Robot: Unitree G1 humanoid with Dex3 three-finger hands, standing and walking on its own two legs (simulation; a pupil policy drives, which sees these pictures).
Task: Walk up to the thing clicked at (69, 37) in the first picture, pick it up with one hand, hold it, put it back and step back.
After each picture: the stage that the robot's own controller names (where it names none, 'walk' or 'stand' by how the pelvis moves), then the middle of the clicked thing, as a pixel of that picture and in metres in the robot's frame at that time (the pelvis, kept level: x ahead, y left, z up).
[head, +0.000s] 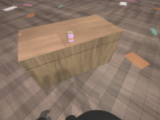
stand; (70, 36) +0.89 +0.24 -0.03
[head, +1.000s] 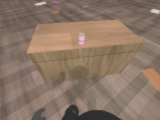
rise first; (81, 38) +0.85 +0.14 -0.02
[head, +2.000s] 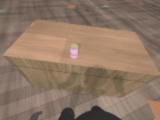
rise first; (74, 51) +0.57 +0.16 +0.00
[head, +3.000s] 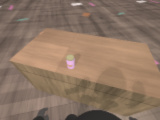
stand; (70, 62) +0.49 +0.19 -0.02
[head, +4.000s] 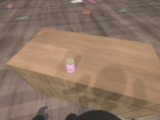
stand; (70, 65) +0.44 +0.16 -0.02
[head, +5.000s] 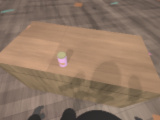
stand; (62, 59) +0.46 +0.22 -0.01
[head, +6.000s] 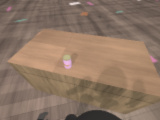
stand; (67, 61) +0.50 +0.21 -0.03
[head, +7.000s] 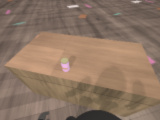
stand; (65, 64) +0.47 +0.22 -0.03
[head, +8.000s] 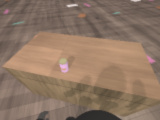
stand; (63, 65) +0.46 +0.23 -0.03
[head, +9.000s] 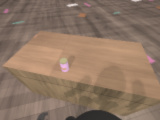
stand; (64, 65) +0.47 +0.22 -0.03
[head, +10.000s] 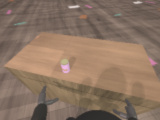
rise first; (65, 66) +0.46 +0.22 -0.03
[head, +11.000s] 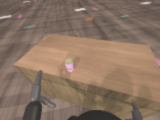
go down; (69, 65) +0.48 +0.21 -0.03
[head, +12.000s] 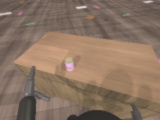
go down; (69, 64) +0.47 +0.21 -0.02
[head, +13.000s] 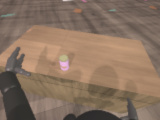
go down; (64, 62) +0.46 +0.19 +0.01
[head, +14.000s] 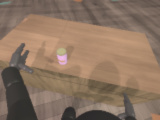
close in; (62, 56) +0.47 +0.19 +0.02
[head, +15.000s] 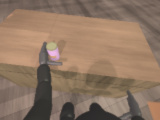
close; (53, 51) +0.48 +0.22 +0.05
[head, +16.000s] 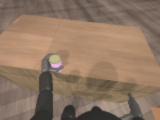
lift; (56, 63) +0.40 +0.20 +0.04
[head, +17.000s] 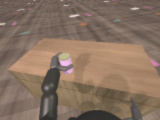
lift; (66, 63) +0.34 +0.15 +0.18
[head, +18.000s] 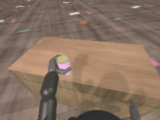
hold; (64, 66) +0.33 +0.17 +0.16
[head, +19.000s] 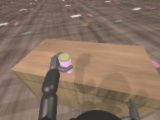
hold; (66, 63) +0.33 +0.16 +0.18
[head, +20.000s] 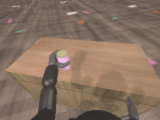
crouch; (63, 60) +0.37 +0.17 +0.16
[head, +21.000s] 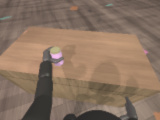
lower; (57, 56) +0.44 +0.20 +0.10
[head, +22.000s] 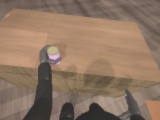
lower; (54, 56) +0.45 +0.20 +0.05
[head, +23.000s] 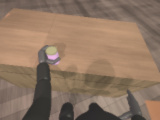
lower; (53, 56) +0.45 +0.21 +0.05
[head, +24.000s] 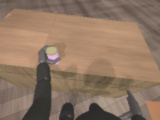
lower; (53, 56) +0.45 +0.21 +0.05
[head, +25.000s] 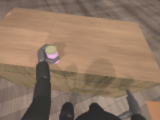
lower; (52, 55) +0.45 +0.21 +0.05
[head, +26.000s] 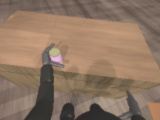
withdraw; (56, 57) +0.44 +0.20 +0.05
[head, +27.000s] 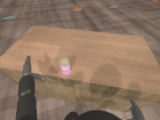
sink last; (65, 66) +0.41 +0.18 +0.02
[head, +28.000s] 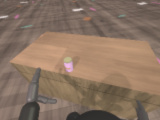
stand; (68, 64) +0.45 +0.20 +0.02
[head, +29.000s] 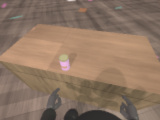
stand; (64, 62) +0.43 +0.20 +0.03
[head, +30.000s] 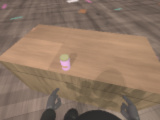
stand; (65, 62) +0.43 +0.20 +0.04
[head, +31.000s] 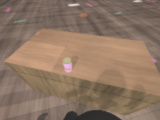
stand; (67, 65) +0.45 +0.19 +0.00
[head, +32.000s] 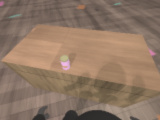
walk; (65, 62) +0.45 +0.20 -0.02
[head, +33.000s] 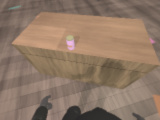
walk; (70, 42) +0.64 +0.19 -0.01
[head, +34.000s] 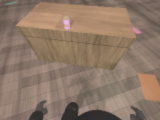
walk; (66, 22) +0.93 +0.29 +0.00
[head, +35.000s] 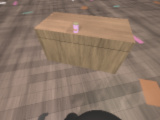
stand; (75, 27) +1.07 +0.23 -0.02
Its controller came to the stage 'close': yes
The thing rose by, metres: 0.21
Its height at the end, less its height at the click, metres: +0.00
